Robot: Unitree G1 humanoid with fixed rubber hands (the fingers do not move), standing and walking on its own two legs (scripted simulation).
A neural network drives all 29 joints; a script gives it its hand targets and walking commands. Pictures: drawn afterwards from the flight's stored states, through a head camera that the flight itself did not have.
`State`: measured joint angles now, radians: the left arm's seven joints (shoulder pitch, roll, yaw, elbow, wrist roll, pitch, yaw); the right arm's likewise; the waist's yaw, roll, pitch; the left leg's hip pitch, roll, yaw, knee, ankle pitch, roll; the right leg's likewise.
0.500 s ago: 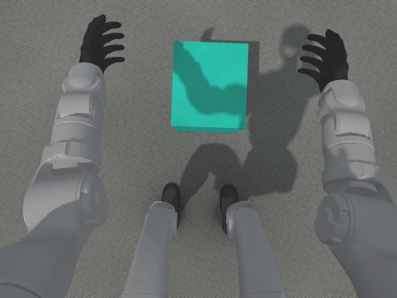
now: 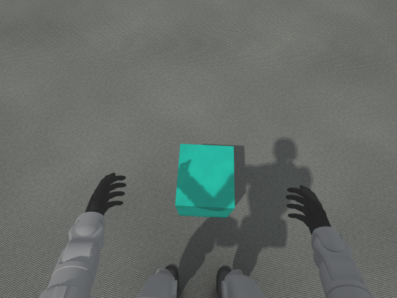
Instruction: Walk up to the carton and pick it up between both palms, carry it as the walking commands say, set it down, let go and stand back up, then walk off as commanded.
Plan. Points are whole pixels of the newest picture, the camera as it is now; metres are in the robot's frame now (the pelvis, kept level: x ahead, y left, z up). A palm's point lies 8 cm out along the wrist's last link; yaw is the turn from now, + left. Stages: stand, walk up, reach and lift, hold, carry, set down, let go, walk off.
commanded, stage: let go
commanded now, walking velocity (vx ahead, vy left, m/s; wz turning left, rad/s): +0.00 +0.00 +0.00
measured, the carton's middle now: (204, 183) +0.49 -0.02 -0.62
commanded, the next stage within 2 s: stand in 0.72 s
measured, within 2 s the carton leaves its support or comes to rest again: neither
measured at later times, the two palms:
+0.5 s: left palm (71, 265) +0.17 +0.24 -0.04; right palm (331, 269) +0.17 -0.22 -0.04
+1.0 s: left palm (43, 275) +0.16 +0.29 -0.06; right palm (362, 278) +0.16 -0.29 -0.06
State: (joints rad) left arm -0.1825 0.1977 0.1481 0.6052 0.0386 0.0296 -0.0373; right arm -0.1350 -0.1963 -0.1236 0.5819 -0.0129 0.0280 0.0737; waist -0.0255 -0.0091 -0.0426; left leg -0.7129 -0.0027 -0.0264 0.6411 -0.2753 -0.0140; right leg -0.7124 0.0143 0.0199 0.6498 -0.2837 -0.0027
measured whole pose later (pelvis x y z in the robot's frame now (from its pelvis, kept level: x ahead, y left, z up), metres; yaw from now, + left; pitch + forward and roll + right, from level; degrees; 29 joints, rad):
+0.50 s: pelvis +0.01 +0.01 +0.02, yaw +0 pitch -6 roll +0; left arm 0.22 0.21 0.05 0.44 0.01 0.13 -0.07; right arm 0.21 -0.21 -0.05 0.42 -0.02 0.13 0.09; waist -0.01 0.00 0.12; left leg -0.08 -0.01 -0.02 0.44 -0.26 0.00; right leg -0.08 0.00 0.03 0.45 -0.27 0.00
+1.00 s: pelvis +0.03 +0.00 +0.02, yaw +0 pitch +0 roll +0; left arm 0.22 0.34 0.05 0.68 0.04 0.02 0.00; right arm 0.21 -0.34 -0.05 0.68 -0.04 0.03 -0.01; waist 0.00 0.01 0.00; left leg -0.19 0.01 -0.03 0.50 -0.31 -0.01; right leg -0.18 0.02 0.02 0.48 -0.30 -0.01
